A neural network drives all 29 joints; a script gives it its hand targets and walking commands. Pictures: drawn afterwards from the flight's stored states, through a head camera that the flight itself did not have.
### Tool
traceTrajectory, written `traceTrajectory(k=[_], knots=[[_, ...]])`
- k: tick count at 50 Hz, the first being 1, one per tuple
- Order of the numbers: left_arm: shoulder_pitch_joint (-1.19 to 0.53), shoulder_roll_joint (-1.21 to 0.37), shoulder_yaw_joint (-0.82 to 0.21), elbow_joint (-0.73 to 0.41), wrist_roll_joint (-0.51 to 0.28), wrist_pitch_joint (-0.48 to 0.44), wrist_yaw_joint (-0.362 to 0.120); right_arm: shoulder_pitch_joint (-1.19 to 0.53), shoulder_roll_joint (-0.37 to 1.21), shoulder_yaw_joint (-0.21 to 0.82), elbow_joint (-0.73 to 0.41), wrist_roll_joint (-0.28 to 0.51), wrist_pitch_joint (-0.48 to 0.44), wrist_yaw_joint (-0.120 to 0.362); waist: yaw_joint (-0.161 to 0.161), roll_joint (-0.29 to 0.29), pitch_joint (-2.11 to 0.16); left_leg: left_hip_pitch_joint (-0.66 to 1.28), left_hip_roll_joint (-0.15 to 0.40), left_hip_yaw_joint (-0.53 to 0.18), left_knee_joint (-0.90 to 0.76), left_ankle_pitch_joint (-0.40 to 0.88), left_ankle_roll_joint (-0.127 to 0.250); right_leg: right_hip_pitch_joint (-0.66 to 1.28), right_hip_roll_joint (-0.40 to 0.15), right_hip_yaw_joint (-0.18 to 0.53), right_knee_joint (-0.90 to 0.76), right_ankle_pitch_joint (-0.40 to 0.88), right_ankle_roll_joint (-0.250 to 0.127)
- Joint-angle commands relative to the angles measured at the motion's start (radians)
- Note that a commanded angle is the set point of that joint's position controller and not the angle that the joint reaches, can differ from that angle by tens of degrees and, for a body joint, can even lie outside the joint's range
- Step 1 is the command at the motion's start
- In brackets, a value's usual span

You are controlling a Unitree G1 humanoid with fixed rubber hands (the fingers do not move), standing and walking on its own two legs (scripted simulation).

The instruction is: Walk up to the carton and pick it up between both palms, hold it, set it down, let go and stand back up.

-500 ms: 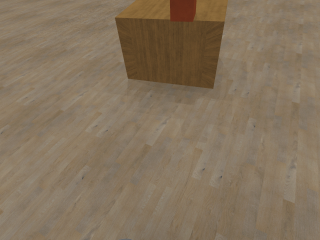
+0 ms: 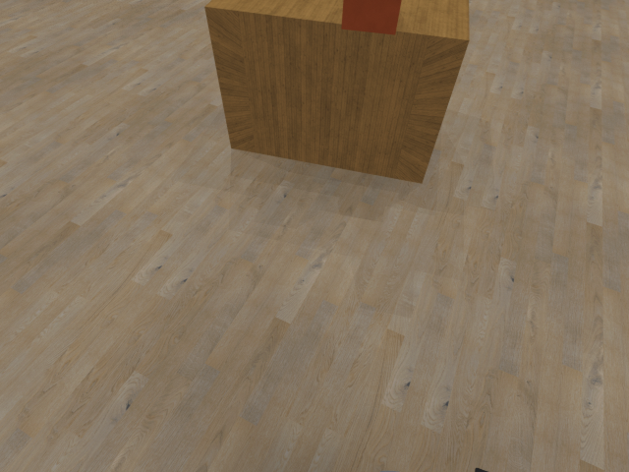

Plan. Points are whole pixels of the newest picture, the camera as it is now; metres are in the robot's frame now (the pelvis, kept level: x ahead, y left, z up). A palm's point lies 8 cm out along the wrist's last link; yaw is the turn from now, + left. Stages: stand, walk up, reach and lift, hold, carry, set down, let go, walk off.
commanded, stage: walk up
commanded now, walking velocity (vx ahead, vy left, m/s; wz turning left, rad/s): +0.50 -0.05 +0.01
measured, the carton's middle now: out of the picture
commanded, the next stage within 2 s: none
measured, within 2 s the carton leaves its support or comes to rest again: neither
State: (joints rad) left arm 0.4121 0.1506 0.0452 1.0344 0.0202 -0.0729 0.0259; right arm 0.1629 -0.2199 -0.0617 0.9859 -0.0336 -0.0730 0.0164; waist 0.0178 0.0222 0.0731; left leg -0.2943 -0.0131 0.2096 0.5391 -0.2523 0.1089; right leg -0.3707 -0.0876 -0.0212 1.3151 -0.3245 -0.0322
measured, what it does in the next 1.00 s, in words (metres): walks ahead: right foot, then left foot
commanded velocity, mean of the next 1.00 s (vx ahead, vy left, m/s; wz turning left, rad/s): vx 0.49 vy -0.08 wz -0.02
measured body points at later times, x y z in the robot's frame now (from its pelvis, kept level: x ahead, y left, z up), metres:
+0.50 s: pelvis +0.30 -0.03 -0.02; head +0.34 -0.01 +0.43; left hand +0.43 +0.19 -0.17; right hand +0.15 -0.23 -0.14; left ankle +0.06 +0.05 -0.68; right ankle +0.38 -0.09 -0.73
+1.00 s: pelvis +0.60 +0.01 -0.01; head +0.62 +0.01 +0.44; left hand +0.50 +0.23 -0.16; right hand +0.71 -0.22 -0.14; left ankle +0.67 +0.09 -0.73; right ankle +0.41 -0.10 -0.66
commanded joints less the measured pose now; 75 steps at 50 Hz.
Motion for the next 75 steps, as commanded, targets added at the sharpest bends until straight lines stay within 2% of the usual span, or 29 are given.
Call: traceTrajectory(k=[1, 3, 7, 18, 19, 21, 22, 23, 25, 26, 27, 31, 34, 38, 40, 43, 45, 46, 48, 49, 50, 53, 58, 67, 70, 72, 73, 74, 75], knots=[[0.070, -0.014, 0.006, -0.031, 0.018, 0.015, -0.013, 0.114, -0.019, 0.011, 0.026, 0.005, -0.031, -0.003, 0.012, 0.004, 0.010, 0.052, 0.318, -0.400, -0.339, 0.249, 0.005, -0.135, -0.056, 0.060, -0.025, 0.086, -0.011], [0.090, -0.004, 0.020, -0.024, 0.017, 0.038, -0.027, 0.164, -0.012, 0.021, 0.050, 0.023, -0.040, -0.008, 0.053, 0.057, -0.012, 0.054, 0.259, -0.289, -0.362, 0.305, -0.028, -0.115, -0.038, 0.029, -0.092, 0.125, 0.006], [-0.085, 0.042, 0.018, -0.040, 0.009, 0.075, -0.047, 0.281, -0.024, 0.031, 0.093, 0.027, -0.035, -0.009, -0.001, 0.116, 0.056, 0.126, 0.260, -0.202, -0.354, 0.604, -0.116, -0.274, -0.038, -0.036, -0.219, 0.252, 0.035], [-0.450, 0.069, -0.021, -0.117, -0.008, 0.060, -0.070, 0.510, -0.020, 0.026, 0.162, 0.016, -0.017, -0.068, -0.101, 0.121, 0.101, 0.408, 0.243, -0.072, -0.287, 1.008, -0.145, -0.274, 0.114, -0.215, -0.608, 0.269, 0.010], [-0.434, 0.071, -0.021, -0.101, -0.012, 0.056, -0.068, 0.478, -0.047, 0.012, 0.168, 0.010, -0.018, -0.075, -0.082, 0.106, 0.079, 0.442, 0.250, -0.058, -0.218, 1.147, -0.120, -0.210, 0.145, -0.244, -0.685, 0.218, 0.002], [-0.360, 0.061, -0.008, -0.084, -0.006, 0.031, -0.051, 0.534, -0.005, 0.023, 0.202, 0.033, -0.021, -0.070, -0.028, 0.286, 0.015, 0.365, 0.221, -0.041, -0.106, 1.151, -0.075, 0.033, 0.164, -0.255, -0.725, 0.124, -0.036], [-0.216, 0.092, 0.002, -0.024, -0.005, 0.022, -0.039, 0.515, -0.014, 0.026, 0.217, 0.037, -0.022, -0.073, 0.038, 0.251, -0.039, 0.311, 0.239, -0.073, 0.047, 1.141, -0.060, 0.201, 0.152, -0.247, -0.770, 0.155, -0.056], [-0.042, 0.143, 0.022, 0.017, 0.009, 0.012, -0.034, 0.518, -0.010, 0.023, 0.204, 0.040, -0.024, -0.068, 0.102, 0.210, -0.130, 0.106, 0.235, -0.084, 0.263, 0.892, -0.067, 0.482, 0.050, -0.112, -0.794, 0.156, -0.117], [0.186, 0.260, 0.062, 0.076, 0.020, 0.011, -0.017, 0.426, 0.014, 0.023, 0.124, 0.058, -0.025, -0.047, 0.173, -0.129, -0.355, -0.216, 0.047, -0.139, 0.813, -0.322, -0.084, 0.766, -0.351, 0.439, -0.909, 0.161, -0.237], [0.132, 0.285, 0.072, 0.075, 0.004, 0.020, -0.012, 0.363, 0.011, 0.014, 0.069, 0.048, -0.022, -0.043, 0.148, -0.169, -0.291, -0.310, 0.046, -0.202, 0.987, -0.239, -0.080, 0.652, -0.396, 0.586, -1.023, 0.087, -0.297], [0.037, 0.262, 0.064, 0.062, -0.006, 0.018, -0.009, 0.253, -0.006, 0.011, 0.044, 0.028, -0.024, -0.035, 0.116, -0.129, -0.098, -0.385, 0.113, -0.237, 0.973, -0.184, -0.068, 0.472, -0.348, 0.498, -1.111, -0.056, -0.256], [-0.121, 0.024, -0.020, 0.057, 0.002, -0.027, -0.016, 0.287, 0.078, -0.001, 0.056, 0.000, 0.000, -0.024, -0.044, 0.002, 0.078, -0.249, 0.180, -0.218, 0.784, -0.015, -0.082, 0.130, -0.209, 0.124, -1.107, 0.335, -0.113], [-0.075, 0.110, -0.024, 0.071, -0.007, -0.046, -0.018, 0.295, 0.077, 0.002, 0.053, -0.002, 0.043, -0.016, -0.088, -0.082, 0.060, -0.203, 0.151, -0.137, 0.650, 0.046, -0.102, 0.077, -0.120, -0.043, -1.129, 0.542, -0.088], [-0.017, 0.117, -0.028, 0.086, -0.019, -0.047, -0.016, 0.084, 0.054, 0.010, -0.026, 0.014, 0.047, 0.004, -0.051, -0.222, 0.044, -0.182, 0.138, -0.057, 0.319, 0.207, -0.110, 0.157, -0.048, -0.163, -1.140, 0.585, -0.068], [0.076, 0.107, -0.022, 0.100, -0.020, -0.042, -0.007, -0.048, 0.030, 0.009, -0.049, 0.013, 0.042, 0.006, 0.026, -0.128, 0.035, -0.183, 0.104, -0.023, 0.195, 0.181, -0.123, 0.244, -0.089, -0.102, -1.148, 0.581, -0.090], [0.136, 0.147, -0.009, 0.133, -0.014, -0.033, 0.005, -0.118, 0.021, 0.007, -0.087, 0.007, 0.026, 0.000, 0.034, -0.116, 0.051, -0.219, 0.070, 0.010, 0.071, 0.092, -0.113, 0.425, -0.125, -0.093, -1.073, 0.765, -0.110], [0.143, 0.141, -0.004, 0.147, -0.012, -0.025, 0.008, -0.011, 0.015, -0.009, -0.059, -0.005, 0.007, -0.010, -0.016, -0.168, 0.001, -0.047, 0.032, 0.020, -0.045, 0.033, -0.074, 0.443, -0.143, -0.089, -0.881, 1.019, -0.093], [0.113, 0.156, -0.005, 0.148, -0.013, -0.022, 0.008, 0.153, -0.021, -0.019, -0.006, -0.006, -0.006, -0.015, -0.104, -0.175, -0.088, 0.164, 0.038, 0.025, -0.075, 0.130, -0.053, 0.364, -0.107, -0.153, -0.723, 0.961, -0.066], [0.109, 0.088, -0.014, 0.109, -0.038, -0.006, 0.008, 0.454, -0.200, -0.079, 0.086, -0.015, -0.004, -0.032, -0.207, 0.158, -0.310, 0.591, 0.418, -0.506, -0.135, 0.099, 0.070, -0.003, 0.033, -0.150, -0.215, 0.108, -0.015], [0.164, 0.092, -0.001, 0.107, -0.028, 0.006, -0.003, 0.455, -0.272, -0.088, 0.071, -0.002, 0.011, -0.043, -0.158, 0.088, -0.346, 0.603, 0.587, -0.808, -0.278, -0.088, 0.133, -0.145, 0.098, -0.017, -0.013, -0.182, -0.002], [0.000, 0.131, 0.019, 0.061, 0.004, 0.015, -0.018, 0.387, -0.239, -0.081, 0.066, 0.015, 0.025, -0.046, -0.165, -0.029, -0.193, 0.371, 0.566, -0.834, -0.371, -0.306, 0.119, -0.177, 0.037, 0.037, 0.041, -0.130, -0.009], [-0.043, 0.030, 0.002, 0.019, 0.018, 0.020, -0.039, 0.194, -0.053, -0.028, 0.071, 0.002, 0.006, -0.037, -0.036, 0.026, 0.058, 0.077, 0.378, -0.425, -0.375, -0.110, -0.028, -0.183, -0.033, 0.071, -0.065, 0.106, 0.002], [0.005, 0.042, 0.012, -0.001, 0.008, 0.068, -0.057, 0.273, -0.047, -0.005, 0.094, 0.010, -0.026, -0.027, 0.024, 0.168, 0.030, 0.097, 0.290, -0.171, -0.361, 0.249, -0.083, -0.165, -0.016, 0.004, -0.206, 0.218, 0.045], [-0.378, 0.067, -0.003, -0.132, -0.004, 0.050, -0.085, 0.418, -0.080, -0.010, 0.112, 0.014, -0.021, -0.039, -0.099, 0.241, 0.133, 0.183, 0.317, -0.094, -0.397, 0.367, -0.055, -0.195, -0.048, -0.140, -0.677, 0.260, 0.047], [-0.300, 0.094, 0.008, -0.113, -0.005, 0.042, -0.075, 0.362, -0.163, -0.042, 0.109, -0.005, -0.017, -0.056, -0.048, 0.195, 0.075, 0.240, 0.361, -0.105, -0.340, 0.418, -0.049, -0.076, -0.012, -0.151, -0.730, 0.115, 0.013], [-0.071, 0.121, 0.023, -0.045, 0.001, 0.008, -0.057, 0.313, -0.123, -0.041, 0.099, 0.013, -0.012, -0.045, 0.095, 0.110, -0.055, 0.267, 0.248, -0.014, -0.017, 0.505, -0.071, 0.188, 0.026, -0.175, -0.857, 0.183, -0.021], [0.122, 0.225, 0.061, 0.006, 0.012, -0.017, -0.041, 0.378, -0.055, -0.017, 0.099, 0.020, -0.009, -0.041, 0.149, -0.097, -0.231, 0.122, 0.190, -0.019, 0.255, 0.293, -0.098, 0.489, -0.063, -0.045, -0.826, 0.202, -0.039], [0.209, 0.316, 0.079, 0.040, 0.015, -0.020, -0.031, 0.420, 0.010, 0.005, 0.074, 0.034, -0.005, -0.034, 0.151, -0.378, -0.324, -0.112, 0.082, -0.043, 0.523, -0.333, -0.130, 0.668, -0.318, 0.289, -0.918, 0.222, -0.060], [0.158, 0.335, 0.076, 0.043, 0.008, -0.004, -0.026, 0.442, 0.043, 0.003, 0.083, 0.047, 0.010, -0.034, 0.108, -0.255, -0.315, -0.184, 0.031, -0.139, 0.664, -0.355, -0.115, 0.636, -0.410, 0.482, -1.056, 0.124, -0.134]])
